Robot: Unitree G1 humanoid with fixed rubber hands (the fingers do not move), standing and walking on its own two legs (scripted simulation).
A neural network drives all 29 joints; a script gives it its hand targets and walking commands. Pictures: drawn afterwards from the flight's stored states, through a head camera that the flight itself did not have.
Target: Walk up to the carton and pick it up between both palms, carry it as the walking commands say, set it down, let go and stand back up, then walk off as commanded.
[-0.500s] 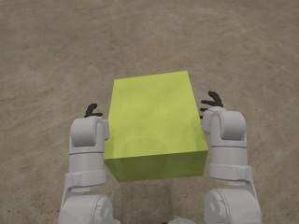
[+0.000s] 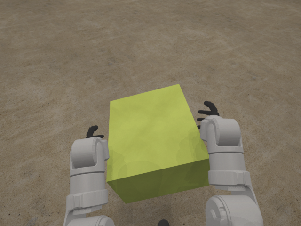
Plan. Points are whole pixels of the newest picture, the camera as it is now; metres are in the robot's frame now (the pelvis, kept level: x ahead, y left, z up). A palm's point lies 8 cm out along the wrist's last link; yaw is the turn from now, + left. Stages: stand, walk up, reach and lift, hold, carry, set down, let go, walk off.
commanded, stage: carry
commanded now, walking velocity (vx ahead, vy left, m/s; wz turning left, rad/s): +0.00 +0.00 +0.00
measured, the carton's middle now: (154, 138) +0.38 -0.01 -0.01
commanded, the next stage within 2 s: none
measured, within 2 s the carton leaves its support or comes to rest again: neither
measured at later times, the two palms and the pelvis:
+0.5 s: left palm (86, 160) +0.28 +0.17 +0.05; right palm (211, 146) +0.30 -0.15 +0.08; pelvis +0.00 +0.02 -0.01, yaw +0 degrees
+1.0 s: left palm (59, 162) +0.29 +0.25 +0.02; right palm (176, 140) +0.33 -0.07 +0.05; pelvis +0.04 +0.06 -0.01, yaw +2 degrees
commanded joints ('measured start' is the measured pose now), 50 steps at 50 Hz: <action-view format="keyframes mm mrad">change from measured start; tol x32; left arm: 1 -992 -986 -661 -207 -522 -78 -617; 50 -573 -936 -821 -324 -481 -293 -621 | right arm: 1 -523 1201 535 -47 467 18 556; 50 -170 1035 642 -294 390 -189 551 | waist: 1 39 112 -389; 50 33 131 -390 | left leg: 1 -140 179 -183 -202 -318 65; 31 -106 89 -119 -64 -138 68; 50 72 182 -101 44 797 28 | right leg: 1 320 -74 103 61 -292 41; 12 308 -8 106 340 -271 8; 17 4 -156 313 -197 -666 66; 38 367 -145 138 86 215 -25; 50 195 -71 36 222 97 1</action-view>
